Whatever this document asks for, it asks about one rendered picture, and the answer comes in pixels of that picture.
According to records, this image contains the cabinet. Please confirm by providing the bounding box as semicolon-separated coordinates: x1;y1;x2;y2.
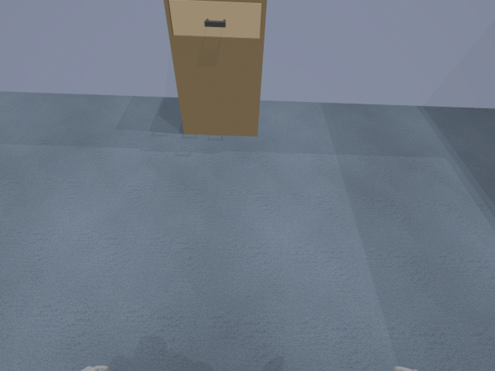
164;0;267;137

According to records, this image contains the drawer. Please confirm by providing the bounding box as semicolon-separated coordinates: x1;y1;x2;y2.
169;0;261;39

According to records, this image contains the handle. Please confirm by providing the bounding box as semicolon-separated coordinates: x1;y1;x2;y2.
204;19;226;27

